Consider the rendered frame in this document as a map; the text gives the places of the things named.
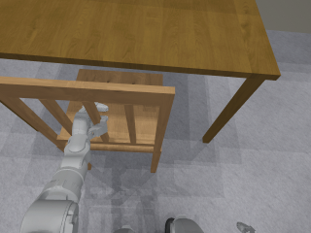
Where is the robot left hand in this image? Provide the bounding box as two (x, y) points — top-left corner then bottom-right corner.
(72, 102), (109, 140)

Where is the right robot shin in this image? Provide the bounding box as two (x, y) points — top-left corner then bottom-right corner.
(174, 215), (187, 221)

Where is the robot right hand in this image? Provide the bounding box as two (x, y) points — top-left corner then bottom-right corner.
(236, 221), (257, 233)

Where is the chair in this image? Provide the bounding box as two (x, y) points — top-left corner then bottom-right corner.
(0, 69), (175, 173)

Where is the left robot upper arm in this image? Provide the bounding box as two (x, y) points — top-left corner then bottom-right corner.
(21, 199), (79, 233)

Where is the robot left forearm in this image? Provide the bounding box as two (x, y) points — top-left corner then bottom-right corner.
(19, 134), (91, 233)

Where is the table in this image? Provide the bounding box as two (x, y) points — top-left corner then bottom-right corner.
(0, 0), (281, 144)

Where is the robot right foot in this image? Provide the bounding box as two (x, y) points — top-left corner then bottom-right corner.
(164, 217), (175, 233)

